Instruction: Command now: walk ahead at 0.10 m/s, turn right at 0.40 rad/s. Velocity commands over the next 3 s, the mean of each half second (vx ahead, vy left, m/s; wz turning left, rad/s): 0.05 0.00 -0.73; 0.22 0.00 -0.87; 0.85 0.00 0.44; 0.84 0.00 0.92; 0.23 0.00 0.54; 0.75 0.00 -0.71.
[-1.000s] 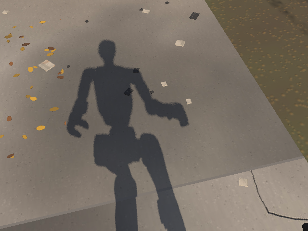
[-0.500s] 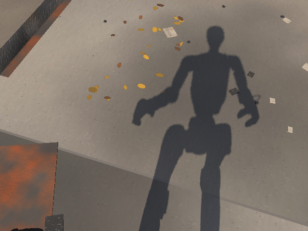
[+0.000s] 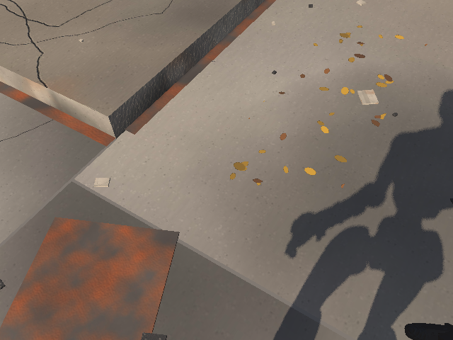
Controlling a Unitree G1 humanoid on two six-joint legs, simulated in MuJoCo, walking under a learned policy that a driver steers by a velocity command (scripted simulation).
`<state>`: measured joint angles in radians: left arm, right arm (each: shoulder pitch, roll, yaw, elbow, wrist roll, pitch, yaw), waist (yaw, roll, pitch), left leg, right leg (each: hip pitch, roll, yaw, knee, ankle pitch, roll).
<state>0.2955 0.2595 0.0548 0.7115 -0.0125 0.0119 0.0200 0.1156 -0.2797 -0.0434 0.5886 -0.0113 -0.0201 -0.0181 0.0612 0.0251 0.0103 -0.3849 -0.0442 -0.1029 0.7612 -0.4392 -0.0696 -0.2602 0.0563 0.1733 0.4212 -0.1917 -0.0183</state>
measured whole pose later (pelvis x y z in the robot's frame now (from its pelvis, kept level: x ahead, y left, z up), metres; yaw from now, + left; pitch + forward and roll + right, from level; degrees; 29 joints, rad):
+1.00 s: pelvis +0.15 -0.06 -0.01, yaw -51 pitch +2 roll +1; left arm 0.20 0.32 0.06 0.57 0.01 0.02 0.01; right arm 0.26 -0.31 -0.08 0.73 -0.04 -0.08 0.02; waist -0.04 -0.04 -0.05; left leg -0.28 -0.06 -0.06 0.54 -0.30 0.02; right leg -0.45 0.12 0.23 0.92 -0.43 -0.05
